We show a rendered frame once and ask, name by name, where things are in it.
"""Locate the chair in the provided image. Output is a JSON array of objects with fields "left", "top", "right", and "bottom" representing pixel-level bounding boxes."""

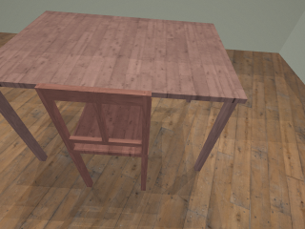
[{"left": 34, "top": 83, "right": 153, "bottom": 191}]

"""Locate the table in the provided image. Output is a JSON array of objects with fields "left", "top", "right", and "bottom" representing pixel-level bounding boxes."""
[{"left": 0, "top": 10, "right": 248, "bottom": 172}]

